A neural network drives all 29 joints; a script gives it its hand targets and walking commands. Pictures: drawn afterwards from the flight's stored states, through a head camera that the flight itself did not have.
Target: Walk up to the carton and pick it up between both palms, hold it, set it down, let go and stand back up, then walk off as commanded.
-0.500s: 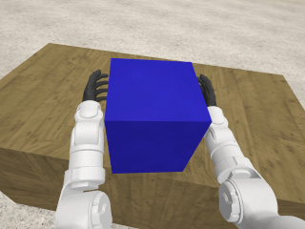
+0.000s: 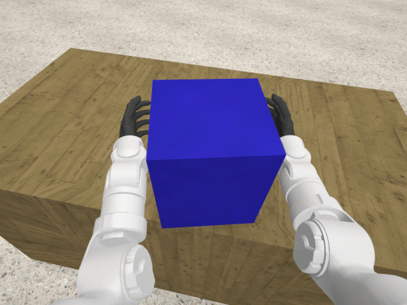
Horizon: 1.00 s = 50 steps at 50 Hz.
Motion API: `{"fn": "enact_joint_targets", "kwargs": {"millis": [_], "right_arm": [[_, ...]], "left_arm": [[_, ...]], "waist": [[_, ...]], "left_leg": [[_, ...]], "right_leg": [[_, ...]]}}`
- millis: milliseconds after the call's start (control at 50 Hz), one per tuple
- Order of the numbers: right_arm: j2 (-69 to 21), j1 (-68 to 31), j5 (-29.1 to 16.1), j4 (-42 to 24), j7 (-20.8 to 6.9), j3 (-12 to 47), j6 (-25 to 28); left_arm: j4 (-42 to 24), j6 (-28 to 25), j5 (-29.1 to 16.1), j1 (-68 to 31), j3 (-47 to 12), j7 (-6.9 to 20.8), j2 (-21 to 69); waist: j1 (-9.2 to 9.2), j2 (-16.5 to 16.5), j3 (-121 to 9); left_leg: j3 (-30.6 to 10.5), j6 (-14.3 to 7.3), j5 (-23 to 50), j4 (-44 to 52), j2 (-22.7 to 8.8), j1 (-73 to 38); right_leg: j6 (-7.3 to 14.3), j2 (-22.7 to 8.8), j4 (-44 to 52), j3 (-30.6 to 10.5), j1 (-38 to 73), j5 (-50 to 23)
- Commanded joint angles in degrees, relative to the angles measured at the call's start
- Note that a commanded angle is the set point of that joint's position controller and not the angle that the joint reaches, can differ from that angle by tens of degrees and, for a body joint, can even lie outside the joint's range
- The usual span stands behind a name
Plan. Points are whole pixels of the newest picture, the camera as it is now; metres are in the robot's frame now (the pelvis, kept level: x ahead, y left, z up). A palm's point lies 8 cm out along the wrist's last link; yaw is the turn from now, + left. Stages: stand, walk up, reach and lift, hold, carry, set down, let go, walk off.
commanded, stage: set down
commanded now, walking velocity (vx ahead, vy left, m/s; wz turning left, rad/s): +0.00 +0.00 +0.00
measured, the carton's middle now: (207, 157) +0.39 +0.02 +0.08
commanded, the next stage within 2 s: none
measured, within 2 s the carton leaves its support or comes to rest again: rests again in 0.68 s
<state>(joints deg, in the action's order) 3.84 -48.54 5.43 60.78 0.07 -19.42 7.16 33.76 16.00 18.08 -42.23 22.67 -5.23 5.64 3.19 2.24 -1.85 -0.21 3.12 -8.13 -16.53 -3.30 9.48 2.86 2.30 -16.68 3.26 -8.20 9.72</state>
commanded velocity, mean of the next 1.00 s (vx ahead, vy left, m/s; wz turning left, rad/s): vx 0.00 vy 0.00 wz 0.00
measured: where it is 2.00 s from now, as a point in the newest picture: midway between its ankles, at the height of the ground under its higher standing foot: outside the picture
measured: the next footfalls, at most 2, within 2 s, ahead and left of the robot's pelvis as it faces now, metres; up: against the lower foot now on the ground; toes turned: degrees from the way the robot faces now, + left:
none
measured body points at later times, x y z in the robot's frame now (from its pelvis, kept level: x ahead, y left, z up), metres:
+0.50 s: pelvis +0.01 +0.00 +0.00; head +0.05 +0.00 +0.45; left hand +0.42 +0.17 +0.10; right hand +0.47 -0.13 +0.10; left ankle +0.00 +0.15 -0.75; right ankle -0.01 -0.08 -0.75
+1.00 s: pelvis +0.01 +0.00 +0.00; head +0.08 -0.01 +0.44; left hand +0.43 +0.17 +0.08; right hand +0.48 -0.14 +0.08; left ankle +0.00 +0.15 -0.75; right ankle -0.01 -0.08 -0.75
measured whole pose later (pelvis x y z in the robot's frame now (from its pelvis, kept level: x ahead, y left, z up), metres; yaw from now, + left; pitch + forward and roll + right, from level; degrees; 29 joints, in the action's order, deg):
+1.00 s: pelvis +0.01 +0.00 +0.00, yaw -2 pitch +15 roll +0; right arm 7.6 -54.3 12.9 67.5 -3.6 -24.0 11.0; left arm 41.8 5.8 17.1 -45.5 28.0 -8.6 8.4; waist 6.5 0.4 -7.3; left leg 2.2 3.3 -6.9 -16.5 -4.3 24.0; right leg 3.2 2.7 -17.4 2.7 -23.7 8.4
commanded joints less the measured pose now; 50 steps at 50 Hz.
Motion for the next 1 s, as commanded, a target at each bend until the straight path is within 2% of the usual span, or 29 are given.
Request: {"fn": "enact_joint_targets", "kwargs": {"millis": [0, 80, 120, 140, 180, 220, 240, 260, 300, 320, 360, 380, 420, 460, 500, 520, 540, 580, 600, 620, 640, 700, 740, 780, 820, 860, 900, 960, 980], "right_arm": [[-23.7, -40.7, 1.4, -7.9, -7.4, 10.7, 2.4], [-24.4, -40.3, 2.0, -7.5, -8.2, 10.8, 2.4], [-23.7, -38.8, 2.6, -5.0, -8.7, 10.4, 2.6], [-23.8, -39.4, 2.0, -5.8, -8.7, 11.1, 2.9], [-23.1, -39.1, 2.5, -4.8, -8.9, 9.6, 2.6], [-23.5, -38.7, 2.8, -4.3, -8.6, 9.4, 2.2], [-23.1, -40.7, 3.4, -7.0, -8.7, 10.5, 2.8], [-23.3, -41.7, 3.5, -7.3, -8.6, 9.9, 3.0], [-23.2, -41.4, 4.1, -6.0, -8.8, 9.3, 3.3], [-23.4, -41.2, 3.9, -4.8, -9.2, 8.8, 3.3], [-23.5, -40.2, 4.1, -6.0, -9.3, 10.6, 3.8], [-23.8, -40.8, 4.3, -3.8, -9.3, 9.2, 3.5], [-23.1, -39.6, 5.3, -3.0, -9.6, 7.8, 3.6], [-22.8, -40.2, 5.7, -3.9, -9.6, 8.9, 3.8], [-24.0, -41.4, 5.7, -4.1, -9.6, 9.0, 4.5], [-24.4, -40.5, 5.6, -3.3, -9.7, 9.9, 4.8], [-23.3, -40.7, 6.4, -3.0, -9.7, 8.7, 4.7], [-23.0, -40.1, 6.3, -1.7, -9.6, 8.7, 4.8], [-22.2, -40.9, 7.0, -2.1, -9.8, 7.0, 5.0], [-23.4, -38.9, 6.8, -1.0, -9.6, 7.4, 4.6], [-22.4, -40.4, 7.9, -2.4, -9.8, 6.5, 5.4], [-23.7, -41.2, 7.7, -1.5, -9.7, 7.7, 5.9], [-23.2, -41.1, 7.0, 0.0, -10.2, 7.1, 5.2], [-22.0, -41.3, 8.9, 0.0, -10.3, 5.3, 5.5], [-22.5, -42.0, 8.9, -0.5, -10.3, 6.7, 5.8], [-22.2, -41.3, 9.1, 0.8, -10.2, 5.0, 5.9], [-23.5, -40.4, 8.3, 2.0, -10.6, 6.9, 5.5], [-21.7, -41.9, 9.2, 2.0, -10.6, 5.1, 5.5], [-21.6, -41.0, 9.7, 2.4, -10.6, 5.1, 4.8]], "left_arm": [[-5.1, -4.7, -2.6, -36.3, -17.6, 5.2, 25.6], [-5.1, -5.3, -1.8, -35.9, -16.0, 4.7, 25.4], [-6.5, -6.2, -2.3, -37.2, -17.5, 3.8, 26.0], [-6.5, -6.3, -2.7, -36.6, -17.3, 3.8, 26.3], [-5.7, -6.1, -2.7, -37.1, -16.9, 3.6, 25.9], [-4.3, -6.0, -2.5, -35.6, -15.9, 3.8, 26.1], [-3.8, -6.3, -2.6, -34.5, -15.8, 3.8, 25.9], [-3.0, -6.6, -3.0, -35.5, -15.3, 3.9, 25.8], [-4.9, -7.4, -3.1, -37.1, -16.3, 3.5, 26.1], [-4.4, -7.4, -2.5, -37.5, -15.9, 3.1, 26.7], [-3.5, -7.9, -2.0, -35.1, -15.2, 2.8, 26.6], [-3.7, -8.1, -2.8, -37.1, -15.7, 2.8, 26.7], [-2.6, -8.0, -2.6, -36.1, -15.3, 2.6, 27.4], [-1.4, -8.6, -2.7, -33.9, -13.6, 2.7, 26.0], [-1.9, -9.5, -2.9, -36.1, -14.1, 2.7, 27.0], [-2.7, -10.1, -2.3, -36.2, -14.3, 2.4, 26.7], [-1.6, -10.1, -2.5, -35.8, -14.5, 2.3, 26.9], [-1.5, -10.0, -2.4, -35.3, -14.2, 2.5, 26.9], [-0.9, -10.3, -2.9, -36.6, -14.1, 2.4, 26.7], [-1.7, -10.6, -2.5, -35.9, -14.4, 2.3, 26.9], [-1.6, -11.0, -3.2, -37.0, -15.0, 2.0, 27.6], [-0.9, -12.2, -3.3, -37.3, -14.7, 1.7, 27.6], [0.3, -12.1, -2.5, -36.3, -12.4, 1.9, 26.0], [1.4, -12.3, -3.0, -36.8, -13.3, 1.6, 27.3], [2.4, -12.8, -2.6, -36.0, -12.4, 1.6, 26.3], [1.5, -13.2, -3.6, -37.7, -13.7, 1.7, 27.6], [2.1, -13.6, -1.8, -36.2, -11.0, 1.7, 25.9], [3.8, -13.1, -2.1, -36.6, -10.7, 1.7, 25.6], [6.0, -12.9, -0.8, -33.9, -8.1, 2.2, 24.2]], "waist": [[-0.28, -1.3, -29.6], [1.52, -1.5, -29.7], [0.72, -2.6, -31.9], [1.28, -2.3, -31.9], [0.88, -2.3, -31.3], [0.71, -0.6, -29.9], [1.69, -0.1, -31.9], [0.92, 0.8, -32.9], [0.94, -1.0, -34.7], [1.60, -1.8, -36.6], [2.63, -0.4, -35.3], [1.24, -0.8, -34.1], [1.27, -0.5, -35.8], [2.58, 1.4, -36.2], [2.11, 1.8, -38.6], [3.16, 1.2, -39.1], [2.51, 0.1, -38.5], [2.51, 0.9, -37.6], [1.37, 0.9, -38.8], [1.67, 0.2, -40.7], [0.92, 0.4, -41.8], [2.37, 0.8, -43.8], [3.91, 1.6, -41.5], [2.79, 2.3, -42.7], [3.09, 3.5, -43.0], [2.14, 2.0, -43.8], [4.94, 2.6, -43.0], [3.65, 3.7, -41.2], [5.01, 4.7, -38.3]], "left_leg": [[5.5, -1.1, 17.1, -1.0, 2.7, -8.2], [5.8, -1.1, 17.9, -1.1, 2.6, -7.3], [5.4, -0.5, 20.1, -1.8, 2.1, -8.0], [5.5, -0.4, 21.9, -2.5, 2.1, -8.6], [5.5, -0.6, 20.4, -2.1, 2.1, -8.0], [5.9, -1.0, 19.5, -1.8, 2.5, -5.9], [5.6, -1.1, 19.9, -1.9, 2.4, -5.9], [5.6, -1.3, 19.2, -1.9, 2.5, -4.3], [5.5, -0.5, 20.0, -1.7, 2.2, -5.0], [5.5, -0.4, 22.4, -2.8, 2.2, -5.7], [5.9, -0.9, 21.9, -2.7, 2.1, -4.2], [5.6, -0.4, 22.5, -2.8, 1.9, -5.0], [5.7, -0.8, 21.7, -2.9, 1.6, -4.9], [5.6, -1.2, 22.3, -2.6, 2.0, -3.4], [6.0, -1.2, 21.1, -2.8, 2.3, -1.2], [6.0, -0.8, 22.4, -2.7, 2.1, -0.6], [5.6, -0.7, 22.6, -2.9, 2.0, -0.5], [5.7, -0.9, 22.9, -2.7, 2.0, -0.9], [5.6, -0.7, 21.3, -2.6, 1.9, -0.9], [5.8, -0.9, 21.2, -3.0, 1.9, -0.7], [5.6, -0.5, 22.6, -3.1, 1.6, -0.5], [5.8, -0.7, 24.7, -4.4, 1.8, 0.1], [6.4, -1.2, 21.3, -3.1, 2.1, 2.3], [6.2, -1.3, 20.4, -2.9, 1.7, 2.1], [6.5, -1.8, 19.8, -2.6, 1.9, 4.2], [6.5, -1.2, 19.6, -2.6, 1.9, 5.0], [6.9, -1.7, 19.1, -2.1, 2.0, 5.9], [6.9, -1.7, 17.7, -1.3, 2.1, 6.6], [7.3, -2.4, 16.4, -0.7, 2.2, 7.3]], "right_leg": [[-4.8, -1.4, -1.1, 1.3, 12.4, -24.6], [-4.7, -1.4, -1.4, 0.9, 13.3, -25.3], [-4.3, -1.0, -1.7, 1.4, 11.7, -25.8], [-4.3, -1.0, -1.8, 1.4, 11.6, -27.1], [-4.1, -1.3, -1.6, 1.2, 10.6, -26.4], [-4.9, -1.6, -1.9, 0.9, 12.7, -29.4], [-5.1, -1.5, -2.4, 1.2, 12.8, -31.0], [-5.2, -1.9, -2.8, 0.9, 14.5, -33.6], [-4.9, -1.5, -3.0, 1.4, 12.5, -32.1], [-4.6, -1.5, -2.9, 0.9, 12.1, -32.1], [-5.0, -1.6, -3.5, 0.6, 12.9, -35.2], [-4.6, -1.6, -3.2, 1.0, 11.4, -33.1], [-4.3, -1.2, -3.0, 1.3, 10.6, -31.1], [-5.2, -1.9, -4.0, 1.1, 12.4, -37.7], [-5.6, -2.2, -5.0, 0.5, 14.3, -39.1], [-5.4, -1.9, -5.5, 0.8, 14.9, -40.4], [-5.1, -2.2, -5.3, 0.9, 13.2, -40.0], [-5.7, -1.9, -5.6, 1.3, 13.2, -41.9], [-5.6, -2.1, -5.1, 1.3, 12.4, -39.1], [-5.6, -2.7, -5.3, 0.4, 12.4, -41.3], [-5.0, -2.0, -5.5, 1.1, 11.6, -39.8], [-4.9, -2.2, -6.3, 0.6, 12.0, -43.3], [-5.1, -2.5, -5.8, 0.2, 12.6, -39.7], [-5.0, -2.3, -5.3, 0.8, 10.8, -38.1], [-5.5, -2.6, -5.8, 0.4, 12.7, -41.9], [-5.4, -2.7, -6.6, 0.8, 13.2, -40.9], [-5.6, -3.0, -6.7, -0.3, 13.5, -42.2], [-5.5, -2.6, -6.5, 0.5, 13.8, -39.7], [-6.0, -3.0, -6.1, 0.0, 14.5, -40.7]]}}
